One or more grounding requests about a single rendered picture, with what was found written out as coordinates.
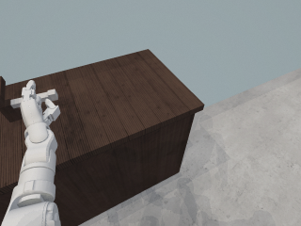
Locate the left robot upper arm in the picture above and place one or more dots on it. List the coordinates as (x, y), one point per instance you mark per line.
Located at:
(38, 214)

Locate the tap lever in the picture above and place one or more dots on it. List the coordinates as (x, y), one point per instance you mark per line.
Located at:
(51, 94)

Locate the counter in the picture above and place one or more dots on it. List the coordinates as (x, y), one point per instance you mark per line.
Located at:
(123, 127)

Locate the left robot forearm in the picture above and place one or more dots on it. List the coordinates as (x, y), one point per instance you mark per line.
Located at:
(37, 174)

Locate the robot left hand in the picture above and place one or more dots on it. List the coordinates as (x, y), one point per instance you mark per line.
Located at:
(31, 107)

